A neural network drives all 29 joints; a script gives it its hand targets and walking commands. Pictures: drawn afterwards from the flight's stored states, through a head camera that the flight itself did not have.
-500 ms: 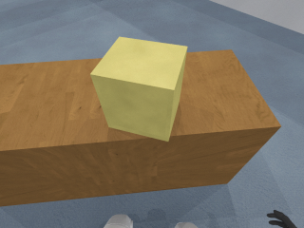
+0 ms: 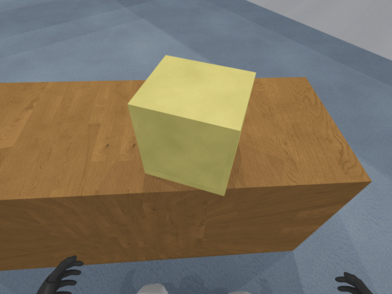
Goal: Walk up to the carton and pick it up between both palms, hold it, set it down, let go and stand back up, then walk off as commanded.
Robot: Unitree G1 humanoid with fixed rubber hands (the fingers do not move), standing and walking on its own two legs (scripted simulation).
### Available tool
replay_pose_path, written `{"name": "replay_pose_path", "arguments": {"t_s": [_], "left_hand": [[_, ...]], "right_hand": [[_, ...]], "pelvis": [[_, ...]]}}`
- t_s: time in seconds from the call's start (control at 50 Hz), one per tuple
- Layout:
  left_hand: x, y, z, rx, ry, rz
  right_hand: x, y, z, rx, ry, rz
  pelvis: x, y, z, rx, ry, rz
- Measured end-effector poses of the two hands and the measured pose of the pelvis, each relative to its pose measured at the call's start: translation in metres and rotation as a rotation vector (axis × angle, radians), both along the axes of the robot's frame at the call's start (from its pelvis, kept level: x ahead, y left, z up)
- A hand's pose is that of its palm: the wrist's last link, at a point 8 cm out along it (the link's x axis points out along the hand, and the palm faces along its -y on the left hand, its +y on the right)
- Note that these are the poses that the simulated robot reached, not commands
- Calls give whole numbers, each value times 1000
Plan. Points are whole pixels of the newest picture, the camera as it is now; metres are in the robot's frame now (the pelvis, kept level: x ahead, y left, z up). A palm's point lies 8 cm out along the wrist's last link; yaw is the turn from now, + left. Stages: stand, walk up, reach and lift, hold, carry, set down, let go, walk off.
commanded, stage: walk up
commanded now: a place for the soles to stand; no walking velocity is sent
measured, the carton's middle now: (195, 127) +0.50 +0.02 +0.04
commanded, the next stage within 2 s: reach and lift in 1.06 s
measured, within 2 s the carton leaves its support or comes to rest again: neither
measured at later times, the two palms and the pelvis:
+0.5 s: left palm (50, 281) +0.15 +0.30 -0.07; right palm out of the picture +0.12 -0.32 -0.05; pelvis +0.01 +0.00 +0.00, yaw +0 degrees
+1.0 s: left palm (48, 287) +0.14 +0.31 -0.07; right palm out of the picture +0.11 -0.32 -0.05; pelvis +0.00 +0.00 +0.00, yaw +0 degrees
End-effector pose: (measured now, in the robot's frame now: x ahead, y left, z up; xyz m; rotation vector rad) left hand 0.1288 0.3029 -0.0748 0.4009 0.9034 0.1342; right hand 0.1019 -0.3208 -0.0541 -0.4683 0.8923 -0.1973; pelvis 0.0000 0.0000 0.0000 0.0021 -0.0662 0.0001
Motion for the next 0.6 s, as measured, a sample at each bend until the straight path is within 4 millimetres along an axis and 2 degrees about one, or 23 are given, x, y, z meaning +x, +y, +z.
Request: {"name": "replay_pose_path", "arguments": {"t_s": [0.16, 0.34, 0.6], "left_hand": [[11, 0, 5, 9, -10, 3], [24, -1, 9, 10, -39, -2], [24, -1, 10, 10, -46, 3]], "right_hand": [[12, 1, 0, 10, -19, 10], [15, 1, 0, 12, -25, 13], [16, 0, 2, 13, -37, 16]], "pelvis": [[9, -1, 1, 1, 13, 1], [10, -2, 1, 1, 14, 2], [9, -2, 1, 2, 13, 3]]}}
